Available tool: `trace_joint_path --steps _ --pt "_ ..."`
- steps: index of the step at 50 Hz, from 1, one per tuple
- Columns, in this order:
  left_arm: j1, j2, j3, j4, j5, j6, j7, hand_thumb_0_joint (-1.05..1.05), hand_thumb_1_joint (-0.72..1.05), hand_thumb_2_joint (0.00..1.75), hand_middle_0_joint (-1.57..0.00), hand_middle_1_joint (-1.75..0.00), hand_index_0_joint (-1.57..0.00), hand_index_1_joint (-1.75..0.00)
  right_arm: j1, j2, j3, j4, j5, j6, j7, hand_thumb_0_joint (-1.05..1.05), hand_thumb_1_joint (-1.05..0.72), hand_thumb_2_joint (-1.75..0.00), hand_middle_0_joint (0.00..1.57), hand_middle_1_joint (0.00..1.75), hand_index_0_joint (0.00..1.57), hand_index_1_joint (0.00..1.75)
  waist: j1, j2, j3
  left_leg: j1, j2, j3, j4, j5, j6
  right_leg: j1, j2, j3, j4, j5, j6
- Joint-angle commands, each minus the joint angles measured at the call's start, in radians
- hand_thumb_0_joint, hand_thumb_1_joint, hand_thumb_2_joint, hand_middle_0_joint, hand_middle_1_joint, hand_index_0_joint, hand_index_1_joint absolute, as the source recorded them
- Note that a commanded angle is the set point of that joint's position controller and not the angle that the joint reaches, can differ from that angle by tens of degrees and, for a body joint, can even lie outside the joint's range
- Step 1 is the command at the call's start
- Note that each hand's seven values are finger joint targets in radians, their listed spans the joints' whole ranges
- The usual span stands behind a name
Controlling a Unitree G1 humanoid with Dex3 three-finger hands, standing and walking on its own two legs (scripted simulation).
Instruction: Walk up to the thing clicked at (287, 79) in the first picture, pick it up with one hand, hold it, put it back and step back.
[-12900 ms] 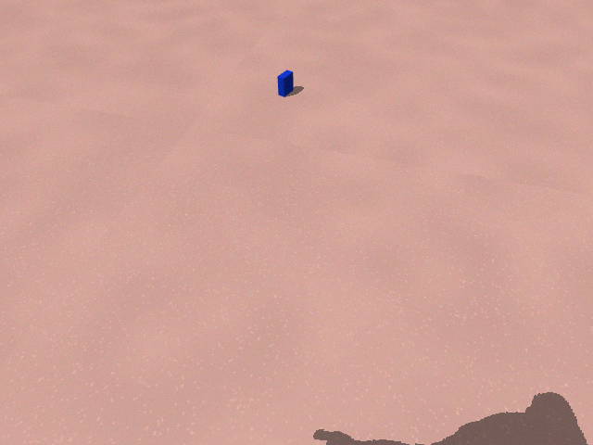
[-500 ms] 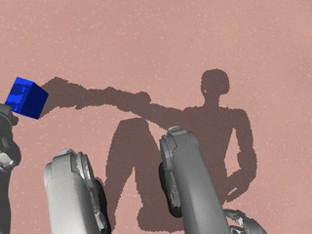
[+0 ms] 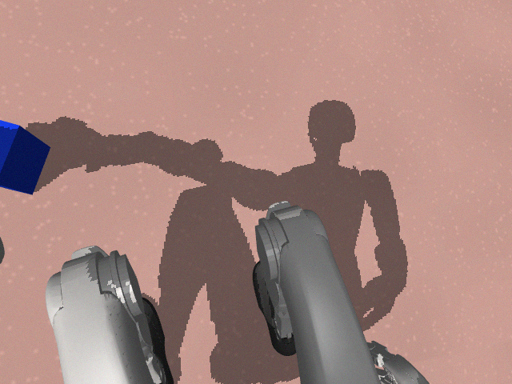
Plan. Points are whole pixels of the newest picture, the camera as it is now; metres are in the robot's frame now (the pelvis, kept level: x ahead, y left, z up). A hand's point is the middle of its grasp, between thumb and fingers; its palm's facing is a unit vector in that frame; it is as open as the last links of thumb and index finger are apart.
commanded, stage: rise first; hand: left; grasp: from above
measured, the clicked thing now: (11, 159) +0.50 +0.33 -0.26
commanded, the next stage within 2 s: approach in 1.60 s
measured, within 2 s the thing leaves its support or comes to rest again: neither
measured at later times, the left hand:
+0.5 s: hand out of the picture +0.46 +0.36 -0.15, palm faces -0.10 -0.40 -0.91, open 14.2 cm
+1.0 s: hand out of the picture +0.47 +0.37 -0.15, palm faces -0.08 -0.39 -0.92, open 14.2 cm
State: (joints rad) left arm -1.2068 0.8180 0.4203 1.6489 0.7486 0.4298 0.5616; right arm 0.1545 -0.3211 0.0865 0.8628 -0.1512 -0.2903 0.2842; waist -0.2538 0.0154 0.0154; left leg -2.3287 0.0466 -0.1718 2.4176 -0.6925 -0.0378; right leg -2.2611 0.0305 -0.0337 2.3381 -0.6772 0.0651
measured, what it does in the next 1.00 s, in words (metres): stands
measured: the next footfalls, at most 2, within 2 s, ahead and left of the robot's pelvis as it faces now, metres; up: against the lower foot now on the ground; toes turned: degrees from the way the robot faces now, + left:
none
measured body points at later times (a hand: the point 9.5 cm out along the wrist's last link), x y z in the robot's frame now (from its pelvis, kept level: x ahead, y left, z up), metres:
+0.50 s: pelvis +0.00 +0.00 +0.00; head +0.26 +0.05 +0.36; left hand +0.46 +0.37 -0.09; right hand +0.00 -0.27 -0.10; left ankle +0.07 +0.14 -0.29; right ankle +0.10 -0.13 -0.29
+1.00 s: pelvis +0.00 +0.00 +0.00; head +0.27 +0.06 +0.35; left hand +0.47 +0.38 -0.10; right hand +0.00 -0.26 -0.08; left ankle +0.07 +0.14 -0.29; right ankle +0.10 -0.13 -0.29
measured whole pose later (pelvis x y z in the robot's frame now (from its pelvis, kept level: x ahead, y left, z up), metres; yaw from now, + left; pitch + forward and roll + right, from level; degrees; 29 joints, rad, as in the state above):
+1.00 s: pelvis +0.00 +0.00 +0.00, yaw -2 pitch +33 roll -10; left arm -1.29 0.94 0.40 1.68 0.77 0.46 0.57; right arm 0.18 -0.35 0.16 0.81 -0.15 -0.29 0.31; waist -0.32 -0.01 0.06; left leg -2.33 0.05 -0.21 2.43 -0.70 -0.03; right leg -2.24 0.04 -0.07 2.31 -0.67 0.07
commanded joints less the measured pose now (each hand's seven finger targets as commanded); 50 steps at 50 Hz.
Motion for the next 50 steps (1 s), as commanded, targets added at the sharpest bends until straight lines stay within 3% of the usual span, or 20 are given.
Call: trace_joint_path --steps 1,3,5,12,22,26,29,35,38,42,45,50 --pt "-0.291 0.261 -0.036 -0.139 0.032 -0.001 0.040 0.00 -0.61 1.05 -0.09 -1.01 -0.06 -1.05 0.261 -0.246 -0.066 0.013 0.008 0.001 -0.005 0.00 -0.91 -0.91 0.20 0.30 0.20 0.30 -0.022 0.307 -0.716 0.530 -0.007 0.119 -0.234 0.215 0.044 0.358 0.024 -0.128 -0.243 0.231 -0.083" --pt "-0.281 0.264 -0.038 -0.135 0.030 0.002 0.036 0.00 -0.61 1.04 -0.09 -1.01 -0.06 -1.05 0.255 -0.258 -0.067 0.014 0.008 0.004 -0.003 0.00 -0.91 -0.91 0.20 0.30 0.20 0.30 -0.016 0.318 -0.714 0.524 -0.008 0.112 -0.244 0.212 0.043 0.340 0.023 -0.133 -0.231 0.225 -0.086" --pt "-0.292 0.257 -0.032 -0.137 0.033 0.001 0.043 0.00 -0.61 1.12 -0.11 -0.96 -0.02 -1.06 0.263 -0.258 -0.066 0.012 0.008 0.007 0.000 0.00 -0.92 -0.91 0.20 0.30 0.20 0.30 -0.023 0.337 -0.706 0.545 -0.005 0.104 -0.253 0.215 0.038 0.328 0.021 -0.138 -0.224 0.229 -0.089" --pt "-0.319 0.269 -0.038 -0.119 0.042 0.006 0.054 0.00 -0.61 1.06 -0.11 -0.98 -0.06 -1.03 0.280 -0.267 -0.049 0.005 0.000 0.012 0.011 0.00 -0.91 -0.90 0.20 0.30 0.20 0.30 -0.047 0.299 -0.704 0.506 -0.002 0.114 -0.216 0.254 0.047 0.388 0.027 -0.133 -0.235 0.279 -0.080" --pt "-0.347 0.321 -0.053 -0.102 0.054 0.009 0.047 0.00 -0.61 1.05 -0.12 -0.98 -0.07 -1.03 0.275 -0.279 -0.032 -0.003 -0.004 0.010 0.012 0.00 -0.91 -0.90 0.20 0.30 0.20 0.30 -0.072 0.284 -0.677 0.466 -0.007 0.111 -0.205 0.190 0.059 0.381 0.031 -0.132 -0.253 0.218 -0.075" --pt "-0.346 0.360 -0.040 -0.084 0.052 0.011 0.050 0.00 -0.61 1.06 -0.12 -0.95 -0.07 -1.01 0.272 -0.292 -0.027 -0.007 0.002 0.005 0.010 0.00 -0.91 -0.90 0.20 0.30 0.20 0.30 -0.066 0.289 -0.676 0.458 -0.005 0.107 -0.202 0.191 0.059 0.385 0.032 -0.136 -0.251 0.216 -0.076" --pt "-0.347 0.347 -0.061 -0.057 0.061 0.009 0.050 0.00 -0.61 1.05 -0.14 -0.95 -0.08 -1.01 0.274 -0.291 -0.020 -0.004 -0.002 0.003 0.009 0.00 -0.91 -0.91 0.20 0.30 0.20 0.30 -0.080 0.296 -0.652 0.453 -0.003 0.104 -0.214 0.167 0.056 0.384 0.035 -0.143 -0.250 0.197 -0.078" --pt "-0.362 0.375 -0.047 -0.085 0.062 0.009 0.060 0.00 -0.59 1.03 -0.15 -0.93 -0.09 -0.99 0.276 -0.301 -0.014 -0.015 0.003 0.003 0.010 0.00 -0.91 -0.90 0.20 0.30 0.20 0.30 -0.082 0.342 -0.661 0.505 0.002 0.089 -0.227 0.186 0.049 0.367 0.036 -0.157 -0.242 0.215 -0.083" --pt "-0.372 0.361 -0.063 -0.080 0.061 0.010 0.057 0.00 -0.59 1.03 -0.15 -0.93 -0.10 -0.99 0.280 -0.297 -0.005 -0.013 -0.002 0.003 0.012 0.00 -0.91 -0.90 0.20 0.30 0.20 0.30 -0.097 0.349 -0.648 0.503 0.003 0.091 -0.221 0.211 0.046 0.381 0.035 -0.155 -0.241 0.240 -0.082" --pt "-0.363 0.387 -0.051 -0.093 0.053 0.020 0.060 0.00 -0.59 1.02 -0.16 -0.91 -0.11 -0.97 0.274 -0.302 -0.004 -0.026 0.002 0.005 0.012 0.00 -0.91 -0.90 0.20 0.30 0.20 0.30 -0.081 0.367 -0.669 0.531 0.007 0.090 -0.223 0.225 0.044 0.388 0.038 -0.157 -0.243 0.252 -0.082" --pt "-0.370 0.384 -0.058 -0.088 0.057 0.024 0.057 0.00 -0.57 1.01 -0.17 -0.91 -0.12 -0.97 0.281 -0.303 -0.003 -0.021 0.001 0.004 0.015 0.00 -0.91 -0.91 0.20 0.30 0.20 0.30 -0.095 0.365 -0.663 0.513 0.006 0.089 -0.228 0.212 0.046 0.393 0.039 -0.158 -0.247 0.247 -0.082" --pt "-0.358 0.387 -0.058 -0.127 0.055 0.030 0.043 0.00 -0.57 1.01 -0.17 -0.91 -0.11 -0.97 0.282 -0.297 -0.003 -0.035 0.007 0.008 0.019 0.00 -0.91 -0.90 0.20 0.30 0.20 0.30 -0.081 0.388 -0.673 0.539 0.006 0.089 -0.235 0.238 0.043 0.396 0.036 -0.159 -0.242 0.263 -0.083"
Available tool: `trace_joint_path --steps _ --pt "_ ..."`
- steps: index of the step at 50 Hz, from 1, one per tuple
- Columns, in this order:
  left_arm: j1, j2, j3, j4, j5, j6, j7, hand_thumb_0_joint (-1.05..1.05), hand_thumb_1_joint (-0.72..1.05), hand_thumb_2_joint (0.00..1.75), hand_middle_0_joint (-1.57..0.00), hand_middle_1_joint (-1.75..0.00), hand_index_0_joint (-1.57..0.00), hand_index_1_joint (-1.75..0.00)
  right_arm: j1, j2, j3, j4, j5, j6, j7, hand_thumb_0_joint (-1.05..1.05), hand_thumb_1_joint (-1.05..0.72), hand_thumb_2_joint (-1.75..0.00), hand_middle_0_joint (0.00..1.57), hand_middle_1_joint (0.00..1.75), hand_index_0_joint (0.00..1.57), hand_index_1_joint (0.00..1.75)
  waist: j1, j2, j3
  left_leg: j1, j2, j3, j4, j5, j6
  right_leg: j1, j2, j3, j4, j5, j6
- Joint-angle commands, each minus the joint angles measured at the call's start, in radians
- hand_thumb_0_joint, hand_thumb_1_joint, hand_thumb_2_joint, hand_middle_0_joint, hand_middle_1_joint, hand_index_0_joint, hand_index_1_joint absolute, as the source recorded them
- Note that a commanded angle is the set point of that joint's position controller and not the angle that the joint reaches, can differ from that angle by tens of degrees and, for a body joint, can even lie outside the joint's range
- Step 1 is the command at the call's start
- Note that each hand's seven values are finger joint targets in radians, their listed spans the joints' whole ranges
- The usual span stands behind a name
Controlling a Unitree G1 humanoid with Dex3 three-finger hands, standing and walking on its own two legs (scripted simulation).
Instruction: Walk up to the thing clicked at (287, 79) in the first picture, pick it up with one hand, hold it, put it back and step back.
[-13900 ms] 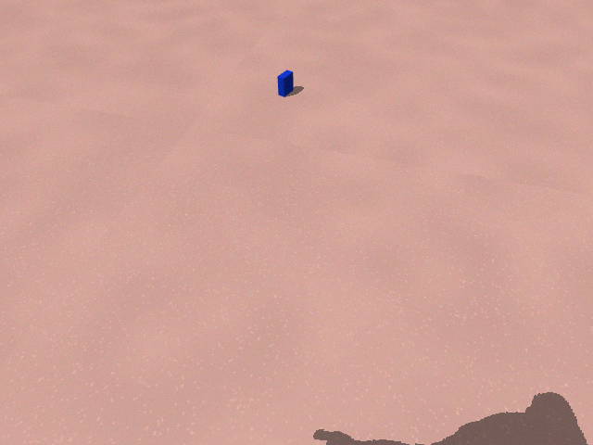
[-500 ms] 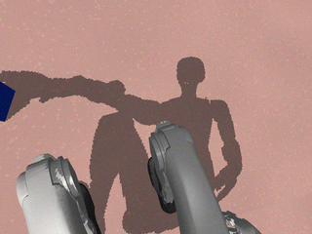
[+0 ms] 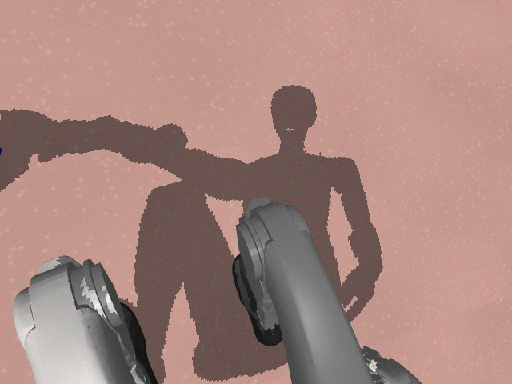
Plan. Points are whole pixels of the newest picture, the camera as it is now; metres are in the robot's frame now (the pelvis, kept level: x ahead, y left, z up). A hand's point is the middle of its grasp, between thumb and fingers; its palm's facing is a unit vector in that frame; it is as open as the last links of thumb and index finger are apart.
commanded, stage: rise first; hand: left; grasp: from above
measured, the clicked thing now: out of the picture +0.49 +0.34 -0.27
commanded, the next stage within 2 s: approach in 0.60 s
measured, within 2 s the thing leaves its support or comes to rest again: neither
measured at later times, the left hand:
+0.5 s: hand out of the picture +0.45 +0.38 -0.15, palm faces -0.09 -0.39 -0.92, open 14.1 cm
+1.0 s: hand out of the picture +0.48 +0.36 -0.14, palm faces -0.11 -0.38 -0.92, open 14.4 cm
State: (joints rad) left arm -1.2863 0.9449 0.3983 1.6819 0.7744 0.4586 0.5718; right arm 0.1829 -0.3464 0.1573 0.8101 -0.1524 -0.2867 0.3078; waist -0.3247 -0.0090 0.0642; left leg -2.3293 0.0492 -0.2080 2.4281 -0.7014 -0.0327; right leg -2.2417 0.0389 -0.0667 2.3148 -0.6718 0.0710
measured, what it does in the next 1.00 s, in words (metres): stands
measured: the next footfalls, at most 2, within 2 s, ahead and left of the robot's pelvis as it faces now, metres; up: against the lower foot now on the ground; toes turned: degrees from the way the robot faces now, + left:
none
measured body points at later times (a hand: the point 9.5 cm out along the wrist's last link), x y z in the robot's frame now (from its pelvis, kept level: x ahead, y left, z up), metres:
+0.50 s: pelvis +0.00 +0.00 +0.00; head +0.26 +0.07 +0.36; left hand +0.45 +0.40 -0.09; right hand +0.01 -0.26 -0.08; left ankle +0.07 +0.14 -0.30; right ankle +0.11 -0.13 -0.30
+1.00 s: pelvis +0.00 +0.00 +0.01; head +0.27 +0.07 +0.36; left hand +0.48 +0.37 -0.09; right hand +0.00 -0.26 -0.07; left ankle +0.07 +0.14 -0.30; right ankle +0.11 -0.13 -0.29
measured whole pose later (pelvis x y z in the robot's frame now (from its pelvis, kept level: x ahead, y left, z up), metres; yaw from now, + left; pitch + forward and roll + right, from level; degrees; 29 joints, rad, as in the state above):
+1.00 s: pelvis +0.00 +0.00 +0.01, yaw +1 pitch +33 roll -9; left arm -1.35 0.90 0.29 1.68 0.78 0.47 0.56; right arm 0.19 -0.34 0.16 0.82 -0.16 -0.31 0.29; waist -0.35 -0.02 0.07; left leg -2.31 0.05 -0.20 2.41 -0.69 -0.04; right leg -2.23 0.04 -0.07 2.30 -0.66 0.06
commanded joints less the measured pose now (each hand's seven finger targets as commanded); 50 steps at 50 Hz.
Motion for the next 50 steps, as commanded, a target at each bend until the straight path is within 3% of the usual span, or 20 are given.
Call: trace_joint_path --steps 1,8,11,13,15,18,19,22,25,27,29,34,35,38,41,44,47,50 --pt "-0.283 0.251 -0.040 -0.165 0.029 0.003 0.031 0.00 -0.58 1.02 -0.17 -0.90 -0.11 -0.97 0.252 -0.271 -0.074 0.020 0.007 0.007 -0.004 0.00 -0.91 -0.90 0.20 0.30 0.20 0.30 -0.020 0.409 -0.719 0.552 0.003 0.118 -0.244 0.258 0.037 0.361 0.026 -0.130 -0.212 0.267 -0.089" --pt "-0.249 0.236 -0.053 -0.129 0.029 0.002 0.015 0.00 -0.57 1.01 -0.17 -0.91 -0.11 -0.97 0.260 -0.272 -0.079 0.025 0.012 0.006 -0.009 0.00 -0.91 -0.90 0.20 0.30 0.20 0.30 -0.011 0.375 -0.712 0.522 0.002 0.123 -0.241 0.248 0.041 0.382 0.031 -0.125 -0.223 0.263 -0.087" --pt "-0.260 0.231 -0.061 -0.140 0.035 -0.001 0.016 0.00 -0.57 1.01 -0.18 -0.91 -0.12 -0.96 0.268 -0.268 -0.075 0.032 0.009 0.004 -0.010 0.00 -0.91 -0.90 0.20 0.30 0.20 0.30 -0.022 0.371 -0.695 0.506 -0.001 0.127 -0.234 0.245 0.044 0.377 0.030 -0.121 -0.226 0.268 -0.085" --pt "-0.278 0.225 -0.057 -0.166 0.031 -0.006 0.016 0.00 -0.56 1.00 -0.17 -0.91 -0.12 -0.97 0.264 -0.267 -0.077 0.021 0.010 0.003 -0.010 0.00 -0.91 -0.90 0.20 0.30 0.20 0.30 -0.029 0.386 -0.691 0.524 -0.001 0.123 -0.242 0.233 0.041 0.363 0.027 -0.123 -0.227 0.250 -0.086" --pt "-0.279 0.252 -0.045 -0.160 0.030 -0.007 0.024 0.00 -0.57 1.00 -0.17 -0.91 -0.12 -0.96 0.255 -0.277 -0.083 0.026 0.013 -0.002 -0.015 0.00 -0.91 -0.90 0.20 0.30 0.20 0.30 -0.017 0.385 -0.694 0.536 0.000 0.118 -0.251 0.202 0.040 0.347 0.026 -0.128 -0.231 0.220 -0.089" --pt "-0.281 0.235 -0.065 -0.133 0.036 -0.012 0.020 0.00 -0.57 1.01 -0.17 -0.92 -0.12 -0.98 0.254 -0.275 -0.080 0.031 0.008 -0.006 -0.019 0.00 -0.91 -0.90 0.20 0.30 0.20 0.30 -0.030 0.372 -0.670 0.499 -0.002 0.125 -0.252 0.166 0.044 0.353 0.029 -0.124 -0.241 0.189 -0.088" --pt "-0.275 0.234 -0.073 -0.136 0.038 -0.013 0.014 0.00 -0.58 1.01 -0.16 -0.93 -0.11 -0.98 0.258 -0.265 -0.075 0.027 0.006 -0.007 -0.021 0.00 -0.91 -0.90 0.20 0.30 0.20 0.30 -0.037 0.354 -0.670 0.490 -0.005 0.129 -0.245 0.173 0.047 0.364 0.030 -0.117 -0.249 0.197 -0.085" --pt "-0.265 0.245 -0.050 -0.152 0.028 -0.013 0.022 0.00 -0.58 1.01 -0.16 -0.91 -0.11 -0.97 0.255 -0.269 -0.077 0.021 0.008 -0.011 -0.022 0.00 -0.91 -0.90 0.20 0.30 0.20 0.30 -0.009 0.379 -0.720 0.535 0.001 0.127 -0.249 0.207 0.040 0.380 0.027 -0.121 -0.237 0.221 -0.088" --pt "-0.283 0.248 -0.060 -0.157 0.038 -0.009 0.024 0.00 -0.59 1.02 -0.17 -0.91 -0.11 -0.97 0.251 -0.270 -0.072 0.022 0.007 -0.010 -0.024 0.00 -0.91 -0.90 0.20 0.30 0.20 0.30 -0.025 0.382 -0.704 0.524 0.000 0.128 -0.247 0.208 0.042 0.365 0.027 -0.119 -0.238 0.226 -0.087" --pt "-0.277 0.267 -0.042 -0.151 0.034 -0.008 0.030 0.00 -0.59 1.02 -0.17 -0.89 -0.11 -0.96 0.253 -0.271 -0.074 0.025 0.010 -0.011 -0.025 0.00 -0.91 -0.90 0.20 0.30 0.20 0.30 -0.013 0.367 -0.710 0.514 0.000 0.124 -0.244 0.206 0.044 0.371 0.025 -0.121 -0.239 0.225 -0.086" --pt "-0.260 0.244 -0.055 -0.142 0.031 -0.009 0.025 0.00 -0.60 1.03 -0.14 -0.93 -0.09 -0.99 0.258 -0.267 -0.072 0.026 0.007 -0.011 -0.022 0.00 -0.91 -0.90 0.20 0.30 0.20 0.30 -0.020 0.375 -0.698 0.528 0.001 0.127 -0.252 0.221 0.041 0.371 0.027 -0.122 -0.236 0.235 -0.087" --pt "-0.264 0.264 -0.051 -0.141 0.030 -0.002 0.025 0.00 -0.60 1.02 -0.16 -0.91 -0.10 -0.97 0.252 -0.268 -0.070 0.017 0.007 -0.014 -0.024 0.00 -0.91 -0.90 0.20 0.30 0.20 0.30 -0.011 0.364 -0.704 0.502 0.002 0.138 -0.244 0.223 0.046 0.401 0.030 -0.109 -0.247 0.244 -0.082" --pt "-0.268 0.262 -0.048 -0.159 0.030 -0.002 0.024 0.00 -0.61 1.08 -0.19 -0.85 -0.09 -0.96 0.262 -0.264 -0.068 0.017 0.005 -0.013 -0.022 0.00 -0.92 -0.90 0.20 0.30 0.20 0.30 -0.018 0.372 -0.719 0.521 0.002 0.136 -0.246 0.248 0.044 0.412 0.029 -0.110 -0.242 0.267 -0.082" --pt "-0.278 0.256 -0.053 -0.139 0.025 0.000 0.021 0.00 -0.61 1.02 -0.08 -0.98 -0.05 -1.02 0.265 -0.268 -0.070 0.028 0.008 -0.013 -0.023 0.00 -0.91 -0.90 0.20 0.30 0.20 0.30 -0.026 0.355 -0.699 0.512 0.004 0.128 -0.241 0.225 0.046 0.382 0.029 -0.117 -0.246 0.242 -0.082" --pt "-0.346 0.193 -0.104 -0.138 0.038 -0.008 0.014 0.00 -0.61 1.03 -0.08 -1.01 -0.05 -1.04 0.271 -0.271 -0.071 0.034 0.001 -0.017 -0.027 0.00 -0.91 -0.90 0.20 0.30 0.20 0.30 -0.069 0.391 -0.668 0.537 0.005 0.119 -0.254 0.201 0.040 0.351 0.030 -0.123 -0.247 0.227 -0.087" --pt "-0.383 0.153 -0.130 -0.148 0.037 -0.007 0.016 0.00 -0.61 1.05 -0.08 -0.99 -0.04 -1.03 0.282 -0.277 -0.073 0.044 0.000 -0.021 -0.026 0.00 -0.90 -0.90 0.20 0.30 0.20 0.30 -0.088 0.389 -0.664 0.546 0.002 0.113 -0.247 0.200 0.039 0.338 0.027 -0.129 -0.248 0.229 -0.087" --pt "-0.420 0.108 -0.163 -0.161 0.039 -0.002 0.021 0.00 -0.61 1.03 -0.08 -1.02 -0.05 -1.05 0.281 -0.284 -0.080 0.054 -0.005 -0.024 -0.027 0.00 -0.90 -0.90 0.20 0.30 0.20 0.30 -0.100 0.434 -0.681 0.582 0.004 0.110 -0.270 0.187 0.029 0.334 0.031 -0.136 -0.248 0.218 -0.092" --pt "-0.405 0.133 -0.141 -0.129 0.045 0.014 0.042 0.00 -0.61 1.04 -0.08 -1.01 -0.04 -1.05 0.288 -0.293 -0.079 0.038 0.002 -0.020 -0.024 0.00 -0.91 -0.90 0.20 0.30 0.20 0.30 -0.083 0.431 -0.716 0.579 0.005 0.116 -0.268 0.202 0.028 0.370 0.032 -0.132 -0.247 0.238 -0.091"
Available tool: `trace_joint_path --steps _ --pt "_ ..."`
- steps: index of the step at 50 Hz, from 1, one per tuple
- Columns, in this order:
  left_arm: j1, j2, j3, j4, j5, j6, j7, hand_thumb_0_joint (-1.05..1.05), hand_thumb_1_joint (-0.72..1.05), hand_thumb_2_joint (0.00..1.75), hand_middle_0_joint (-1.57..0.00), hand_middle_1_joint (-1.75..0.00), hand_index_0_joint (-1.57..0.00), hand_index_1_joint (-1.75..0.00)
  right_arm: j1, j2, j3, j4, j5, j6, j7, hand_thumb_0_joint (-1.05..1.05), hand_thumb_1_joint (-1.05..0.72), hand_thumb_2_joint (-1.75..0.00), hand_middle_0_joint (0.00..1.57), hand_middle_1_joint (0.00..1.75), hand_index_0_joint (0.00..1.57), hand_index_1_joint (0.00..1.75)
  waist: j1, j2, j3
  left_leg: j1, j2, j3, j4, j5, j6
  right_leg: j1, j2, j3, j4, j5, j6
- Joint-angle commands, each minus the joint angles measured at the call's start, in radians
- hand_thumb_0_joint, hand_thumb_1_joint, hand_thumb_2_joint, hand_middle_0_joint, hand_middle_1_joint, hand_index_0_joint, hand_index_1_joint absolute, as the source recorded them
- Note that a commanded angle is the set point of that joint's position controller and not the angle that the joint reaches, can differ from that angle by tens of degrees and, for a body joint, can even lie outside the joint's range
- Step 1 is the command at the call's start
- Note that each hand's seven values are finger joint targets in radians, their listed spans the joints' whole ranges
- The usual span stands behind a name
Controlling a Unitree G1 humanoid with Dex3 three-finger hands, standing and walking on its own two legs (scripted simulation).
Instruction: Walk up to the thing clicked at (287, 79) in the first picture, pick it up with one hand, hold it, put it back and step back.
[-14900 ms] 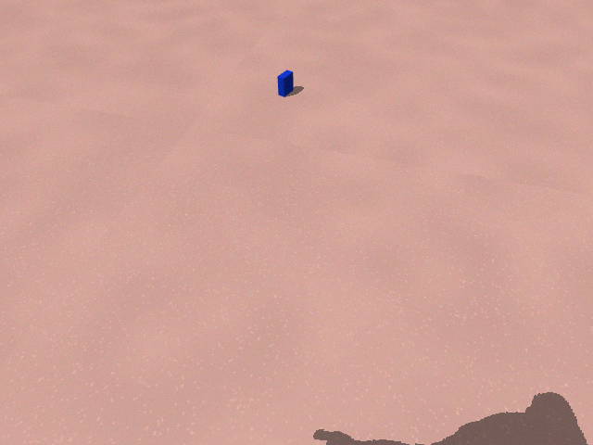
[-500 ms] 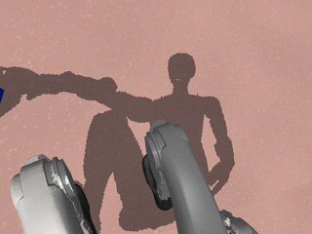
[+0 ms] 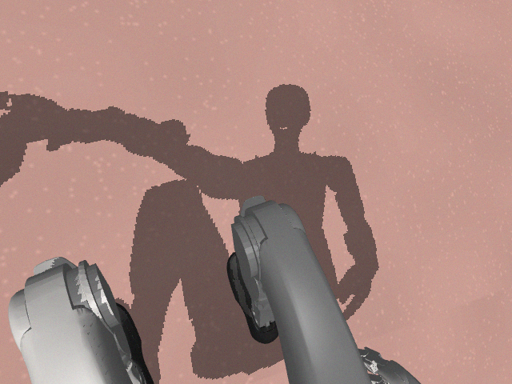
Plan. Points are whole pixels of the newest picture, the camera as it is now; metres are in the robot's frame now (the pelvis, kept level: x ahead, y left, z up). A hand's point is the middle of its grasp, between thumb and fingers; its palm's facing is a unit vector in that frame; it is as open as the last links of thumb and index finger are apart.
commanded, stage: approach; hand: left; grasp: from above
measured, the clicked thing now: out of the picture +0.49 +0.34 -0.27
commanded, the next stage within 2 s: rest palm in 1.18 s
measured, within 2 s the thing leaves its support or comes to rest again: neither
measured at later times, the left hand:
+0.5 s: hand out of the picture +0.48 +0.35 -0.14, palm faces -0.11 -0.37 -0.92, open 14.4 cm
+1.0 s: hand out of the picture +0.50 +0.34 -0.14, palm faces -0.08 -0.37 -0.92, open 14.3 cm
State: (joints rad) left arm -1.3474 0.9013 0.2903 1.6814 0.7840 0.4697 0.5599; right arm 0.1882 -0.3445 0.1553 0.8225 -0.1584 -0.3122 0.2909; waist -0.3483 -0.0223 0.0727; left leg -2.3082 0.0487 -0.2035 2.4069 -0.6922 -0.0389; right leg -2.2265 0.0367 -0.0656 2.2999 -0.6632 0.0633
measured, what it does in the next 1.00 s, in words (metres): stands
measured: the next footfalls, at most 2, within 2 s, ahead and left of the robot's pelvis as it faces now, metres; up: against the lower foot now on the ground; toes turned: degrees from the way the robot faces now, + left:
none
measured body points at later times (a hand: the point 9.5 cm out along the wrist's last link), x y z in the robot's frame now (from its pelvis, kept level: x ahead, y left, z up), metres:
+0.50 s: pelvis +0.00 +0.00 +0.00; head +0.27 +0.05 +0.36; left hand +0.48 +0.36 -0.09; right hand -0.02 -0.26 -0.08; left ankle +0.07 +0.14 -0.30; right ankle +0.11 -0.13 -0.30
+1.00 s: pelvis +0.00 +0.00 +0.01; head +0.28 +0.06 +0.36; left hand +0.50 +0.35 -0.09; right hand -0.01 -0.26 -0.07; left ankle +0.07 +0.14 -0.30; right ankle +0.11 -0.13 -0.30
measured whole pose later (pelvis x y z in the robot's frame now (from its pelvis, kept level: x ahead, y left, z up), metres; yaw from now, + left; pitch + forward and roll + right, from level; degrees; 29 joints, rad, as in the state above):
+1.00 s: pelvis +0.00 +0.00 +0.01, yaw -1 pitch +34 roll -10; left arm -1.34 0.89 0.35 1.67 0.77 0.49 0.63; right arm 0.20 -0.35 0.15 0.80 -0.16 -0.29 0.32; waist -0.37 0.00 0.07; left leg -2.29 0.06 -0.21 2.38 -0.71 -0.04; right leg -2.21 0.04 -0.07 2.27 -0.67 0.06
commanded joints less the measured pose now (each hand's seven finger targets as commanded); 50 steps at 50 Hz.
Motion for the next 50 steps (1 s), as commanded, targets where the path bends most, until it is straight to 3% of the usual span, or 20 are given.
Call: trace_joint_path --steps 1,2,6,7,10,13,16,19,24,30,32,38,41,44,47,48,50 --pt "-0.343 0.187 -0.023 -0.141 0.043 0.011 0.062 0.00 -0.61 1.05 -0.08 -1.00 -0.04 -1.04 0.286 -0.291 -0.075 0.026 0.007 0.011 -0.005 0.00 -0.91 -0.90 0.20 0.30 0.20 0.30 -0.058 0.452 -0.739 0.569 0.003 0.114 -0.245 0.216 0.034 0.358 0.030 -0.131 -0.230 0.251 -0.083" --pt "-0.338 0.205 -0.009 -0.147 0.045 0.020 0.073 0.00 -0.61 1.04 -0.08 -1.00 -0.04 -1.04 0.281 -0.295 -0.078 0.020 0.008 0.015 -0.003 0.00 -0.90 -0.90 0.20 0.30 0.20 0.30 -0.041 0.461 -0.761 0.570 0.005 0.120 -0.246 0.231 0.034 0.373 0.032 -0.129 -0.229 0.262 -0.083" --pt "-0.279 0.252 0.042 -0.102 0.049 0.049 0.111 0.00 -0.61 1.04 -0.08 -0.98 -0.04 -1.03 0.267 -0.296 -0.077 -0.005 0.018 0.032 0.005 0.00 -0.90 -0.90 0.20 0.30 0.20 0.30 -0.018 0.425 -0.756 0.537 0.005 0.126 -0.249 0.257 0.042 0.398 0.030 -0.128 -0.240 0.291 -0.076" --pt "-0.271 0.240 0.030 -0.093 0.047 0.052 0.110 0.00 -0.61 1.04 -0.08 -0.98 -0.04 -1.03 0.256 -0.283 -0.072 -0.005 0.014 0.035 0.007 0.00 -0.91 -0.90 0.20 0.30 0.20 0.30 -0.030 0.420 -0.730 0.508 0.003 0.130 -0.249 0.245 0.047 0.401 0.030 -0.125 -0.244 0.283 -0.073" --pt "-0.241 0.235 0.033 -0.083 0.032 0.043 0.110 0.00 -0.61 1.03 -0.08 -0.98 -0.04 -1.02 0.255 -0.279 -0.073 -0.008 0.018 0.040 0.010 0.00 -0.90 -0.90 0.20 0.30 0.20 0.30 -0.026 0.372 -0.707 0.491 0.008 0.125 -0.245 0.235 0.055 0.410 0.034 -0.124 -0.244 0.276 -0.067" --pt "-0.267 0.260 0.033 -0.090 0.022 0.026 0.104 0.00 -0.61 1.03 -0.08 -0.99 -0.05 -1.02 0.267 -0.268 -0.064 -0.001 0.010 0.040 0.007 0.00 -0.90 -0.90 0.20 0.30 0.20 0.30 -0.046 0.335 -0.678 0.437 0.003 0.131 -0.232 0.209 0.066 0.432 0.037 -0.105 -0.268 0.257 -0.057" --pt "-0.255 0.288 0.048 -0.087 0.011 0.010 0.091 0.00 -0.61 1.03 -0.08 -0.97 -0.04 -1.01 0.284 -0.264 -0.068 0.034 0.007 0.037 0.005 0.00 -0.90 -0.89 0.20 0.30 0.20 0.30 -0.044 0.298 -0.670 0.399 0.002 0.130 -0.221 0.175 0.071 0.438 0.037 -0.095 -0.283 0.204 -0.052" --pt "-0.293 0.266 0.035 -0.120 0.006 -0.001 0.076 0.00 -0.61 1.02 -0.08 -1.00 -0.05 -1.03 0.284 -0.269 -0.072 0.021 0.006 0.028 0.001 0.00 -0.90 -0.90 0.20 0.30 0.20 0.30 -0.042 0.360 -0.724 0.474 0.008 0.126 -0.234 0.185 0.058 0.435 0.037 -0.101 -0.276 0.211 -0.063" --pt "-0.339 0.247 0.005 -0.121 0.016 -0.009 0.057 0.00 -0.61 1.02 -0.07 -0.99 -0.04 -1.02 0.293 -0.270 -0.069 0.031 0.001 0.018 -0.008 0.00 -0.90 -0.90 0.20 0.30 0.20 0.30 -0.069 0.374 -0.719 0.481 0.006 0.118 -0.233 0.154 0.053 0.414 0.037 -0.107 -0.274 0.184 -0.068" --pt "-0.286 0.216 -0.007 -0.037 0.022 -0.005 0.065 0.00 -0.61 1.00 -0.08 -1.01 -0.06 -1.03 0.291 -0.280 -0.064 0.034 0.003 0.016 -0.011 0.00 -0.90 -0.89 0.20 0.30 0.20 0.30 -0.064 0.387 -0.676 0.523 0.008 0.101 -0.256 0.175 0.042 0.363 0.032 -0.136 -0.248 0.205 -0.080" --pt "-0.306 0.209 -0.024 -0.040 0.019 -0.010 0.060 0.00 -0.60 1.00 -0.08 -1.03 -0.06 -1.04 0.286 -0.278 -0.057 0.037 -0.006 0.014 -0.014 0.00 -0.90 -0.89 0.20 0.30 0.20 0.30 -0.084 0.357 -0.636 0.476 0.004 0.110 -0.245 0.170 0.051 0.376 0.035 -0.128 -0.261 0.210 -0.072" --pt "-0.314 0.261 0.014 -0.121 0.047 -0.008 0.101 0.00 -0.61 1.00 -0.08 -1.02 -0.07 -1.04 0.272 -0.294 -0.062 0.013 0.002 0.010 -0.001 0.00 -0.91 -0.90 0.20 0.30 0.20 0.30 -0.049 0.444 -0.718 0.565 0.011 0.111 -0.246 0.240 0.039 0.403 0.031 -0.132 -0.242 0.276 -0.078" --pt "-0.340 0.241 0.021 -0.166 0.036 0.003 0.118 0.00 -0.61 1.00 -0.09 -1.02 -0.07 -1.04 0.268 -0.288 -0.071 0.019 -0.003 0.013 0.009 0.00 -0.91 -0.90 0.20 0.30 0.20 0.30 -0.047 0.508 -0.751 0.597 0.013 0.121 -0.262 0.250 0.030 0.403 0.030 -0.131 -0.241 0.288 -0.081" --pt "-0.335 0.207 0.021 -0.157 0.018 0.016 0.122 0.00 -0.61 1.03 -0.09 -1.01 -0.06 -1.03 0.282 -0.279 -0.072 0.008 0.003 0.020 0.018 0.00 -0.91 -0.90 0.20 0.30 0.20 0.30 -0.057 0.474 -0.750 0.576 0.014 0.125 -0.245 0.253 0.036 0.417 0.031 -0.124 -0.254 0.301 -0.074" --pt "-0.300 0.221 0.034 -0.144 0.016 0.024 0.112 0.00 -0.61 1.02 -0.09 -0.98 -0.05 -1.01 0.282 -0.289 -0.083 0.009 0.009 0.029 0.022 0.00 -0.90 -0.90 0.20 0.30 0.20 0.30 -0.047 0.465 -0.754 0.579 0.014 0.114 -0.251 0.265 0.036 0.395 0.030 -0.131 -0.245 0.296 -0.076" --pt "-0.326 0.210 0.020 -0.161 0.012 0.024 0.103 0.00 -0.61 1.03 -0.10 -0.97 -0.06 -1.00 0.285 -0.281 -0.077 0.019 0.004 0.034 0.023 0.00 -0.90 -0.90 0.20 0.30 0.20 0.30 -0.062 0.448 -0.719 0.559 0.013 0.114 -0.238 0.268 0.043 0.384 0.028 -0.131 -0.242 0.306 -0.072" --pt "-0.294 0.221 0.015 -0.103 0.025 0.023 0.093 0.00 -0.60 1.01 -0.09 -0.99 -0.07 -1.02 0.302 -0.284 -0.073 0.044 0.007 0.040 0.025 0.00 -0.91 -0.90 0.20 0.30 0.20 0.30 -0.060 0.412 -0.699 0.518 0.013 0.108 -0.241 0.248 0.048 0.390 0.031 -0.133 -0.244 0.287 -0.071"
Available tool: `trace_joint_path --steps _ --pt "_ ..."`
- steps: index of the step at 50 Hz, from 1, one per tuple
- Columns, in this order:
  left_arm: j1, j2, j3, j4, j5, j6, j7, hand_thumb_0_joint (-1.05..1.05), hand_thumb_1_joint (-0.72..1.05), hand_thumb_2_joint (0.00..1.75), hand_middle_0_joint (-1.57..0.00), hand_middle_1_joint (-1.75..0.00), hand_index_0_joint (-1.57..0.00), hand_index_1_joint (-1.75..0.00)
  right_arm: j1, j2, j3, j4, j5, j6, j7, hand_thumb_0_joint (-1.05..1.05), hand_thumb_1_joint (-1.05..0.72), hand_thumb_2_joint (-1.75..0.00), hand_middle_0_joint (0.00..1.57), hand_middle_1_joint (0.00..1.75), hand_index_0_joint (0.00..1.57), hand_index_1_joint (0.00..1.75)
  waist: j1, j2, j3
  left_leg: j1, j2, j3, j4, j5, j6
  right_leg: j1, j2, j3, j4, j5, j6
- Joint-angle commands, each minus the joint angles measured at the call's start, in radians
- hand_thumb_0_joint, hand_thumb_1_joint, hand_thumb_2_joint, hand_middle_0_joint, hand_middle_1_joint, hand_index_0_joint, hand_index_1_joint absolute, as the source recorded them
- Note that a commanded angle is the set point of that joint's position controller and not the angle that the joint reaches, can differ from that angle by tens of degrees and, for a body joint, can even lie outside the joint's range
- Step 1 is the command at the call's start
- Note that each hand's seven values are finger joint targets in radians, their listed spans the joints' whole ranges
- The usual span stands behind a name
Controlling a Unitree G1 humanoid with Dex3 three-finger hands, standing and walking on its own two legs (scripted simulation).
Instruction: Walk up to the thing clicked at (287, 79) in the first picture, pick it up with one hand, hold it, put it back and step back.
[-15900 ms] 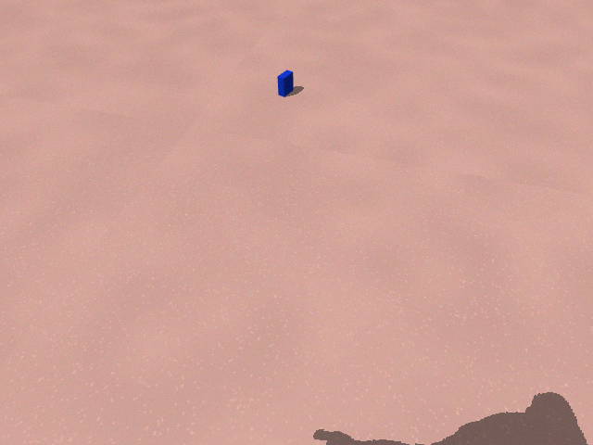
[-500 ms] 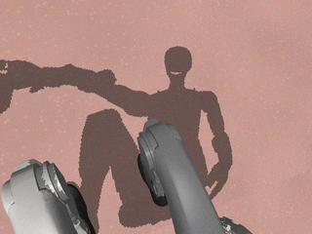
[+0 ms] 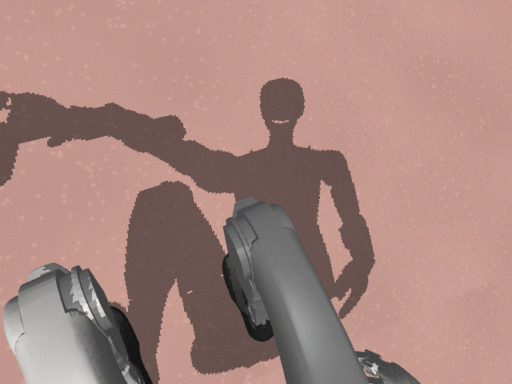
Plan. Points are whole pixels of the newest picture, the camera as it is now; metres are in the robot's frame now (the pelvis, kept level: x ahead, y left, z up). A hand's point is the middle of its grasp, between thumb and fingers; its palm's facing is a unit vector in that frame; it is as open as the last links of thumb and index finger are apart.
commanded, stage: approach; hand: left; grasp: from above
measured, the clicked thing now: out of the picture +0.48 +0.34 -0.28
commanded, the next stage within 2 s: rest palm in 0.18 s
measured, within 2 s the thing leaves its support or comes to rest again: neither
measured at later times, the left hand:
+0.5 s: hand out of the picture +0.48 +0.33 -0.17, palm faces -0.14 -0.38 -0.91, open 14.3 cm
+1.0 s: hand out of the picture +0.48 +0.33 -0.22, palm faces -0.10 -0.38 -0.92, open 14.1 cm
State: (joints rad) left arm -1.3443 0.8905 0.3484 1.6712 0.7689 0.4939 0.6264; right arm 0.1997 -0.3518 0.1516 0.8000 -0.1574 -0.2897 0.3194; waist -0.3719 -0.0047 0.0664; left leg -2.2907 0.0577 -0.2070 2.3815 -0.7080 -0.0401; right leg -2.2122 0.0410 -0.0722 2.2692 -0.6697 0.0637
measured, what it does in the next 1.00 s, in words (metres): stands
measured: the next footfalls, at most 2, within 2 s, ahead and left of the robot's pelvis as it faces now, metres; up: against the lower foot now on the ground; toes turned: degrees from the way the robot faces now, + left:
none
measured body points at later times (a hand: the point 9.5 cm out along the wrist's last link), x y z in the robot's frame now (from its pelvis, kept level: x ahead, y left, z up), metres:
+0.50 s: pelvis +0.00 +0.00 +0.00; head +0.27 +0.06 +0.35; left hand +0.49 +0.35 -0.11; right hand -0.03 -0.26 -0.08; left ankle +0.07 +0.14 -0.31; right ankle +0.11 -0.13 -0.31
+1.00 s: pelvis +0.00 +0.00 -0.01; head +0.31 +0.08 +0.31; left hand +0.49 +0.35 -0.17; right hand -0.02 -0.25 -0.06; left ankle +0.07 +0.14 -0.31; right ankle +0.11 -0.13 -0.31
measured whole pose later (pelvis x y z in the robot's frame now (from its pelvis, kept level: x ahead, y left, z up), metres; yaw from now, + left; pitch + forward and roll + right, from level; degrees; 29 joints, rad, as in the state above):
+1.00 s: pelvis +0.00 +0.00 -0.01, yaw -2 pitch +31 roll -12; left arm -1.38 1.03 0.35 1.78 0.73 0.41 0.73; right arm 0.14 -0.38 0.27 0.76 -0.22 -0.32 0.35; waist -0.44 -0.09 0.22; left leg -2.28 0.05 -0.26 2.42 -0.71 -0.04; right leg -2.18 0.05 -0.12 2.27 -0.66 0.07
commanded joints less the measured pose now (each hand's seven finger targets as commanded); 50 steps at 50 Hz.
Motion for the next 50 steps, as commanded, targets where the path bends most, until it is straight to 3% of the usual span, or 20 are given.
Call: trace_joint_path --steps 1,3,4,5,8,13,16,17,18,26,32,37,38,44,50 --pt "-0.296 0.220 -0.049 -0.055 0.037 0.001 0.020 0.00 -0.59 1.02 -0.11 -0.99 -0.08 -1.02 0.284 -0.277 -0.067 0.047 0.010 0.017 -0.005 0.00 -0.90 -0.90 0.20 0.30 0.20 0.30 -0.048 0.364 -0.679 0.486 0.002 0.108 -0.208 0.257 0.052 0.369 0.028 -0.124 -0.214 0.287 -0.071" --pt "-0.294 0.204 -0.059 -0.036 0.037 -0.006 0.015 0.00 -0.56 1.01 -0.11 -1.04 -0.10 -1.05 0.298 -0.276 -0.062 0.048 0.003 0.021 -0.007 0.00 -0.90 -0.90 0.20 0.30 0.20 0.30 -0.057 0.343 -0.656 0.474 0.001 0.108 -0.216 0.251 0.053 0.385 0.029 -0.122 -0.219 0.282 -0.070" --pt "-0.300 0.209 -0.066 -0.032 0.034 -0.006 0.015 0.00 -0.56 0.99 -0.11 -1.03 -0.10 -1.04 0.289 -0.277 -0.061 0.043 -0.001 0.018 -0.010 0.00 -0.90 -0.90 0.20 0.30 0.20 0.30 -0.049 0.346 -0.652 0.457 0.000 0.115 -0.217 0.234 0.054 0.395 0.032 -0.116 -0.227 0.269 -0.069" --pt "-0.297 0.238 -0.056 -0.027 0.036 -0.008 0.017 0.00 -0.57 0.99 -0.10 -1.02 -0.09 -1.03 0.298 -0.272 -0.050 0.059 -0.001 0.019 -0.010 0.00 -0.90 -0.90 0.20 0.30 0.20 0.30 -0.044 0.328 -0.651 0.446 -0.002 0.112 -0.219 0.225 0.057 0.404 0.030 -0.118 -0.231 0.257 -0.067" --pt "-0.321 0.252 -0.064 -0.052 0.037 -0.011 0.018 0.00 -0.58 0.98 -0.09 -1.03 -0.09 -1.04 0.274 -0.284 -0.056 0.039 -0.005 0.012 -0.019 0.00 -0.90 -0.90 0.20 0.30 0.20 0.30 -0.050 0.326 -0.639 0.434 -0.007 0.119 -0.220 0.180 0.062 0.400 0.033 -0.107 -0.249 0.215 -0.065" --pt "-0.314 0.262 -0.049 -0.116 0.049 -0.025 0.023 0.00 -0.60 1.04 -0.11 -1.01 -0.08 -1.04 0.278 -0.277 -0.063 0.041 0.005 0.005 -0.023 0.00 -0.91 -0.90 0.20 0.30 0.20 0.30 -0.028 0.406 -0.725 0.527 0.001 0.113 -0.230 0.198 0.046 0.397 0.032 -0.122 -0.231 0.225 -0.076" --pt "-0.335 0.248 -0.053 -0.121 0.038 -0.030 0.031 0.00 -0.61 1.06 -0.08 -0.98 -0.03 -1.04 0.273 -0.275 -0.064 0.047 0.004 0.003 -0.023 0.00 -0.90 -0.90 0.20 0.30 0.20 0.30 -0.044 0.412 -0.703 0.492 0.002 0.116 -0.226 0.179 0.048 0.385 0.032 -0.120 -0.234 0.210 -0.074" --pt "-0.336 0.221 -0.063 -0.106 0.028 -0.031 0.028 0.00 -0.61 1.04 -0.08 -0.99 -0.03 -1.04 0.281 -0.269 -0.060 0.044 -0.003 0.001 -0.023 0.00 -0.90 -0.90 0.20 0.30 0.20 0.30 -0.062 0.390 -0.690 0.474 0.000 0.121 -0.221 0.191 0.050 0.407 0.033 -0.113 -0.238 0.229 -0.071" --pt "-0.325 0.220 -0.064 -0.073 0.020 -0.030 0.030 0.00 -0.61 1.05 -0.08 -0.99 -0.03 -1.03 0.272 -0.276 -0.061 0.048 0.000 0.000 -0.026 0.00 -0.90 -0.90 0.20 0.30 0.20 0.30 -0.058 0.370 -0.672 0.464 0.003 0.116 -0.219 0.181 0.050 0.391 0.034 -0.116 -0.239 0.216 -0.070" --pt "-0.289 0.275 -0.063 0.018 0.049 -0.050 0.049 0.00 -0.61 1.02 -0.08 -1.00 -0.05 -1.04 0.259 -0.294 -0.029 0.051 -0.024 -0.007 -0.027 0.00 -0.90 -0.90 0.20 0.30 0.20 0.30 -0.078 0.340 -0.573 0.445 0.001 0.101 -0.224 0.170 0.054 0.376 0.028 -0.134 -0.229 0.208 -0.070" --pt "-0.289 0.308 -0.047 0.026 0.041 -0.072 0.103 0.00 -0.61 1.04 -0.08 -1.01 -0.05 -1.05 0.249 -0.311 -0.005 0.037 -0.042 -0.016 -0.019 0.00 -0.91 -0.90 0.20 0.30 0.20 0.30 -0.097 0.370 -0.594 0.474 0.008 0.091 -0.217 0.198 0.050 0.431 0.032 -0.143 -0.228 0.255 -0.069" --pt "-0.300 0.312 -0.027 -0.006 -0.006 -0.089 0.136 0.00 -0.61 1.07 -0.09 -1.01 -0.05 -1.06 0.233 -0.317 0.016 0.016 -0.051 -0.026 0.000 0.00 -0.91 -0.90 0.20 0.30 0.20 0.30 -0.108 0.415 -0.606 0.545 0.017 0.077 -0.197 0.250 0.040 0.424 0.023 -0.158 -0.210 0.301 -0.068" --pt "-0.314 0.337 -0.022 -0.013 -0.011 -0.092 0.141 0.00 -0.61 1.08 -0.09 -1.00 -0.04 -1.06 0.221 -0.326 0.019 0.035 -0.055 -0.026 -0.001 0.00 -0.91 -0.90 0.20 0.30 0.20 0.30 -0.109 0.421 -0.609 0.539 0.018 0.076 -0.196 0.247 0.042 0.435 0.023 -0.160 -0.211 0.306 -0.063" --pt "-0.321 0.378 -0.027 -0.027 0.000 -0.098 0.154 0.00 -0.60 1.09 -0.10 -1.05 -0.06 -1.09 0.219 -0.340 0.040 0.024 -0.061 -0.027 0.015 0.00 -0.91 -0.91 0.20 0.30 0.20 0.30 -0.111 0.471 -0.616 0.546 0.020 0.079 -0.181 0.270 0.037 0.469 0.025 -0.158 -0.210 0.331 -0.065" --pt "-0.281 0.369 -0.040 0.011 -0.012 -0.084 0.148 0.00 -0.58 1.06 -0.09 -1.05 -0.06 -1.08 0.231 -0.353 0.052 0.002 -0.054 -0.023 0.030 0.00 -0.91 -0.91 0.20 0.30 0.20 0.30 -0.128 0.436 -0.602 0.518 0.022 0.071 -0.172 0.286 0.039 0.484 0.036 -0.162 -0.213 0.354 -0.061"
